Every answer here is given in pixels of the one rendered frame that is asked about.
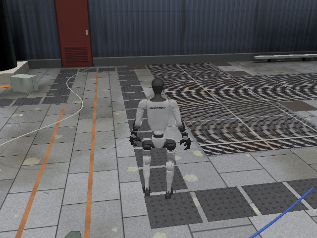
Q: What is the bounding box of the robot left hand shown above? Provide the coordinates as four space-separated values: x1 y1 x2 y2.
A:
129 136 141 146

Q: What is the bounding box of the robot right forearm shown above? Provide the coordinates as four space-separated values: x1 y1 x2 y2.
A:
178 119 189 140

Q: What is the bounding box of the robot right hand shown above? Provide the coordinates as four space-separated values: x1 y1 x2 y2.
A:
180 138 191 150

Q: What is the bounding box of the left robot thigh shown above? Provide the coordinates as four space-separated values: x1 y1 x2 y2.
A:
142 138 152 165

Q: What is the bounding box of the robot left forearm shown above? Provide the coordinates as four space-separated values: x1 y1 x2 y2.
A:
131 119 140 138

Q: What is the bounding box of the robot left shin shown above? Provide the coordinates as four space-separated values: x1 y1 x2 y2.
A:
143 156 150 190

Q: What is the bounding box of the left robot upper arm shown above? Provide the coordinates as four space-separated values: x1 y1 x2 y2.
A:
135 100 148 126

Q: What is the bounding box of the right robot upper arm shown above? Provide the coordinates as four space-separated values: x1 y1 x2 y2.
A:
168 100 183 127

